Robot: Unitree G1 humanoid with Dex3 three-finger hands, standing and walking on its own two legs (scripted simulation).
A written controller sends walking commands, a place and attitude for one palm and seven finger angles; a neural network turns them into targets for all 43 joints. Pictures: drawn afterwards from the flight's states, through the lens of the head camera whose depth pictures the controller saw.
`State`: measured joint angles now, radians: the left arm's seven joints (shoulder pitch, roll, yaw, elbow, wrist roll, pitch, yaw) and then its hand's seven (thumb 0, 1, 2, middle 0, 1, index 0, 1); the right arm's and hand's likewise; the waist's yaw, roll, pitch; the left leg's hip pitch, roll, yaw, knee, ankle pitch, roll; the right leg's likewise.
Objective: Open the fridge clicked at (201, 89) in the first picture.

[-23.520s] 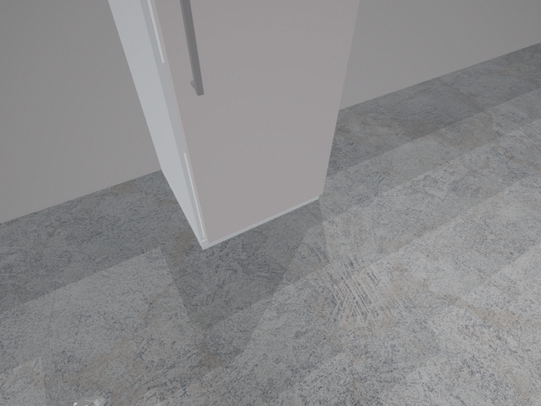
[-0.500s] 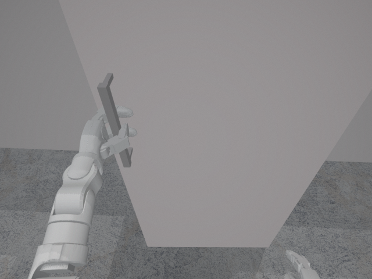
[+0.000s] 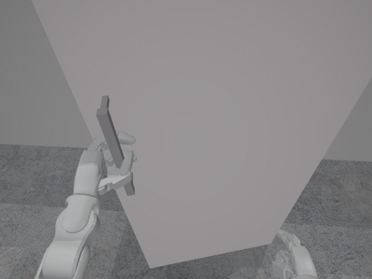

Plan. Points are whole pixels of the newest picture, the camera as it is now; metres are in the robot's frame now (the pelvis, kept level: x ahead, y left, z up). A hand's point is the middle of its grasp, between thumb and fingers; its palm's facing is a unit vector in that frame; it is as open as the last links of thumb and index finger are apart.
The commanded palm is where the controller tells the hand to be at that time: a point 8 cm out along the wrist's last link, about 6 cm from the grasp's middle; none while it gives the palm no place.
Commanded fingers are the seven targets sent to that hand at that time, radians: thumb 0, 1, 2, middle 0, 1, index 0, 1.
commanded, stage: walk backward, drawing the door open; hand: left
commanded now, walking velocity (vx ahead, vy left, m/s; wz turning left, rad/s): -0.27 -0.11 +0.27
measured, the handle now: (119, 152) +0.32 +0.16 +0.15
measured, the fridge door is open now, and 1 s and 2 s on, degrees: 15 42 77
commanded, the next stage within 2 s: stop walking and hold the door back in 1.76 s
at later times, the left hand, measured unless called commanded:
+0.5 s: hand (146, 245) +0.15 +0.07 +0.14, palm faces +0.10 -0.98 -0.16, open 6.0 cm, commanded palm +0.11 +0.12 +0.15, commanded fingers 0.00 0.90 0.90 -0.45 -1.40 -0.45 -1.40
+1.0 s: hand out of the picture +0.07 -0.01 +0.14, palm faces +0.48 -0.87 -0.13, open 6.1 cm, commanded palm +0.02 +0.02 +0.15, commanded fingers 0.00 0.90 0.90 -0.45 -1.40 -0.45 -1.40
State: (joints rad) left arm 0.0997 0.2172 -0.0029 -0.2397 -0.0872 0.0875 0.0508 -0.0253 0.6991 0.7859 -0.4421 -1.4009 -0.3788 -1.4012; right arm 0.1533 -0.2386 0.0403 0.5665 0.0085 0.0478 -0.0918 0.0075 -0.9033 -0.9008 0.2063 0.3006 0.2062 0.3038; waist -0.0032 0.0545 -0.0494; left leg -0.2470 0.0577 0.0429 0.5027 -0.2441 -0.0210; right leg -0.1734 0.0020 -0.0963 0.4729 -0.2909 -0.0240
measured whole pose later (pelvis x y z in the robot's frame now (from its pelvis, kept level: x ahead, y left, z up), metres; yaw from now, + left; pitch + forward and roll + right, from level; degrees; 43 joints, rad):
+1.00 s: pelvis -0.10 -0.23 -0.02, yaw +37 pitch +0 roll +1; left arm 0.15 0.19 -0.14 -0.51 0.00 -0.01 0.05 -0.02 0.70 0.82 -0.45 -1.40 -0.30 -1.33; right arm 0.13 -0.19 -0.01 0.57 -0.02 -0.11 -0.08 0.01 -0.90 -0.90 0.21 0.30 0.21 0.30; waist -0.05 -0.02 0.11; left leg -0.33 0.04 0.13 0.72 -0.39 -0.02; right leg -0.40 -0.06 -0.21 0.67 -0.27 -0.08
